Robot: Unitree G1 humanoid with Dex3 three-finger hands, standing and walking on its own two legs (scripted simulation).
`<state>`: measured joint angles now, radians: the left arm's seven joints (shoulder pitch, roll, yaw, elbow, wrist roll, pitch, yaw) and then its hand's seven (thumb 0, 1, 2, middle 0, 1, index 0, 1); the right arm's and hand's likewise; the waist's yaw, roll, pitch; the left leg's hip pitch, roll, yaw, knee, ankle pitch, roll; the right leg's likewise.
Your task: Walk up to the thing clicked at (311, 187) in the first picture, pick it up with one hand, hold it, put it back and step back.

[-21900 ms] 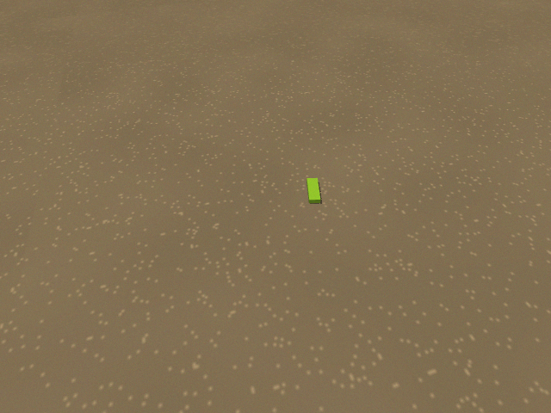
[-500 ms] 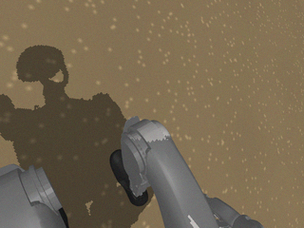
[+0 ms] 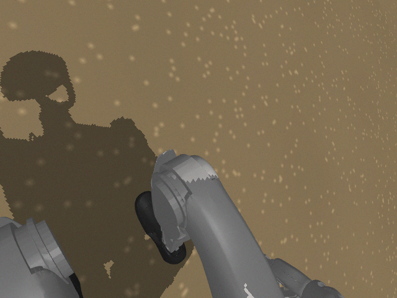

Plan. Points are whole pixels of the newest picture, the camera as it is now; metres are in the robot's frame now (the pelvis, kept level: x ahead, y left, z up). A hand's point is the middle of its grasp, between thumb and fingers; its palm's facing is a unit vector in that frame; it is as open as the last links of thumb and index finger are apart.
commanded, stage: close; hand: left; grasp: from above
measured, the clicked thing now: out of the picture +0.47 +0.30 -0.30
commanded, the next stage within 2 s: settle in 1.38 s
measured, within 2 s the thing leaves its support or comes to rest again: leaves its support in 1.82 s
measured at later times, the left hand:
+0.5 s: hand out of the picture +0.45 +0.29 -0.27, palm faces -0.45 -0.11 -0.88, open 11.3 cm
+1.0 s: hand out of the picture +0.45 +0.29 -0.27, palm faces -0.45 -0.12 -0.89, open 9.3 cm
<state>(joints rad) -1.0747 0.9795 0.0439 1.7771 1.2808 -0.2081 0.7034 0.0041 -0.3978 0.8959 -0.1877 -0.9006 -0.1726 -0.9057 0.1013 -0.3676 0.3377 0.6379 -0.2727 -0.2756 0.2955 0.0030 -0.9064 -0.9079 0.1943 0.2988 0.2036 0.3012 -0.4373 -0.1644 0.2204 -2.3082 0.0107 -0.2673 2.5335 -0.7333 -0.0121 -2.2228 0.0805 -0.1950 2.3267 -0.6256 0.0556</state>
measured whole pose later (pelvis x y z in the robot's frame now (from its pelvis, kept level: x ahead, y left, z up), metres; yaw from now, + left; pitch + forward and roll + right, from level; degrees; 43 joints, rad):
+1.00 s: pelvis +0.00 +0.00 +0.01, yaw +0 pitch +27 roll -15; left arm -1.09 1.02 0.04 1.74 1.26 -0.21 0.65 0.00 0.20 0.41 -0.57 -0.50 -0.65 -0.50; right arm 0.12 -0.37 0.36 0.59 -0.25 -0.24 0.26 0.00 -0.90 -0.90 0.19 0.30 0.20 0.30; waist -0.44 -0.16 0.23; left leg -2.30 0.02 -0.27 2.51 -0.72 -0.01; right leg -2.21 0.08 -0.20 2.30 -0.61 0.05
